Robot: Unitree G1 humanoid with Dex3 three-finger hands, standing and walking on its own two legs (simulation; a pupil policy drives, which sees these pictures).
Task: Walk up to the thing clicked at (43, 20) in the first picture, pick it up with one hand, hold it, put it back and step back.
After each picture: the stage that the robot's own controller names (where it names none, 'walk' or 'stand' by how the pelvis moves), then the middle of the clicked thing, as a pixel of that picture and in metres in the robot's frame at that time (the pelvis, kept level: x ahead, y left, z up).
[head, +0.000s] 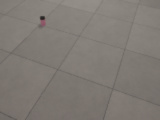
stand; (42, 21) +1.79 +0.49 -0.72
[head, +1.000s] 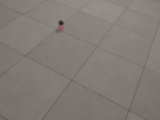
walk; (61, 25) +1.69 +0.20 -0.70
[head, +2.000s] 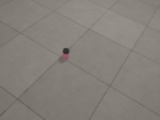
walk; (65, 54) +1.10 +0.10 -0.72
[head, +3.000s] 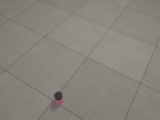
walk; (58, 98) +0.63 +0.16 -0.71
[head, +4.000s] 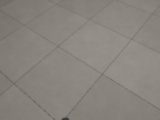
walk; out of the picture +0.38 +0.16 -0.70
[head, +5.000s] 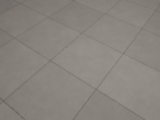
stand; out of the picture +0.31 +0.14 -0.72
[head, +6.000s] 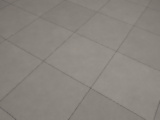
stand; out of the picture +0.30 +0.16 -0.73
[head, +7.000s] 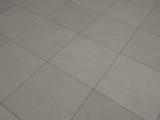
stand; out of the picture +0.30 +0.16 -0.73
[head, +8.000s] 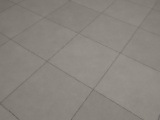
stand; out of the picture +0.29 +0.16 -0.73
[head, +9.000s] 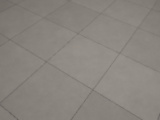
go down; out of the picture +0.29 +0.16 -0.73
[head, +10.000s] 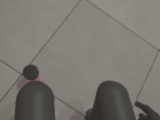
go down; (31, 74) +0.38 +0.18 -0.34
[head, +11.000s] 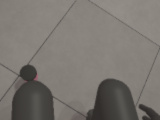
go down; (29, 74) +0.38 +0.19 -0.31
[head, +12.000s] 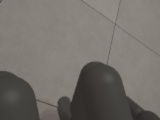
close in; out of the picture +0.37 +0.23 -0.22
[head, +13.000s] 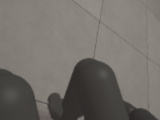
close; out of the picture +0.37 +0.23 -0.22
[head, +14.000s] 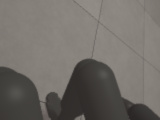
lift; out of the picture +0.35 +0.22 -0.23
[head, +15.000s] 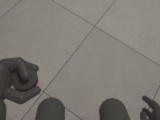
lift; (27, 83) +0.32 +0.18 -0.01
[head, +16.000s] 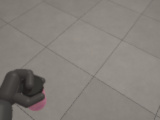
hold; (34, 94) +0.30 +0.17 +0.00
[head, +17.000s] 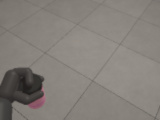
hold; (33, 92) +0.31 +0.17 +0.01
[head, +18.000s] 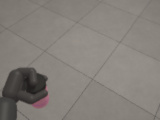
crouch; (37, 91) +0.32 +0.16 +0.00
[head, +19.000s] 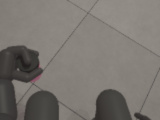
crouch; (30, 67) +0.39 +0.17 -0.09
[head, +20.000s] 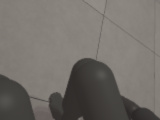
lower; out of the picture +0.40 +0.25 -0.22
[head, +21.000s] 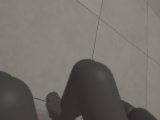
lower; out of the picture +0.39 +0.25 -0.23
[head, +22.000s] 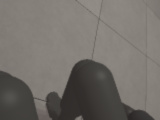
lower; out of the picture +0.39 +0.25 -0.23
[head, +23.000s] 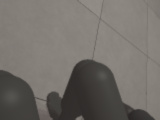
lower; out of the picture +0.39 +0.25 -0.23
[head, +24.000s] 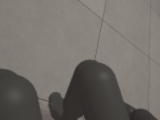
loosen; out of the picture +0.38 +0.24 -0.23
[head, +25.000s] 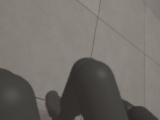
withdraw; out of the picture +0.37 +0.23 -0.23
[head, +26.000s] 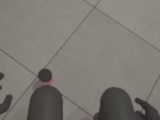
walk; (46, 77) +0.39 +0.17 -0.39
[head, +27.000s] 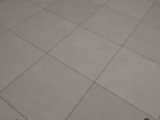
stand; out of the picture +0.32 +0.14 -0.66
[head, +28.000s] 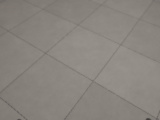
stand; out of the picture +0.32 +0.16 -0.66
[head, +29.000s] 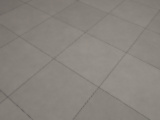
stand; out of the picture +0.33 +0.14 -0.72
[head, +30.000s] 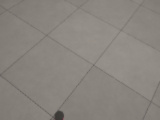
walk; (59, 117) +0.37 +0.10 -0.71
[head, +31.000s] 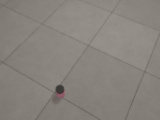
walk; (60, 91) +0.56 +0.16 -0.69
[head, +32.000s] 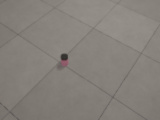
walk; (64, 59) +0.90 +0.15 -0.69
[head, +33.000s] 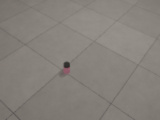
stand; (66, 67) +0.99 +0.14 -0.72
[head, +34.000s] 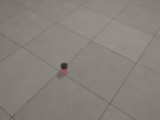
stand; (64, 69) +0.97 +0.16 -0.73
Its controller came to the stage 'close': yes
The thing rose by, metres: 0.72
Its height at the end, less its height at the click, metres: +0.00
